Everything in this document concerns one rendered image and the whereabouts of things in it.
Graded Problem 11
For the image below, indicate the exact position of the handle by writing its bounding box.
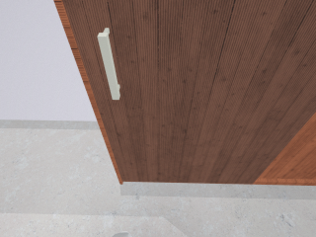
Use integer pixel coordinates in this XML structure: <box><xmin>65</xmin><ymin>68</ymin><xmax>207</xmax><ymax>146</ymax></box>
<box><xmin>97</xmin><ymin>28</ymin><xmax>120</xmax><ymax>100</ymax></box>

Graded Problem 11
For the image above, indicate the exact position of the wardrobe door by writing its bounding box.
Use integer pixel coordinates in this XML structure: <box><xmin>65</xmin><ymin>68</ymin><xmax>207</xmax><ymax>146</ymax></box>
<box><xmin>62</xmin><ymin>0</ymin><xmax>316</xmax><ymax>185</ymax></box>
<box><xmin>258</xmin><ymin>113</ymin><xmax>316</xmax><ymax>180</ymax></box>

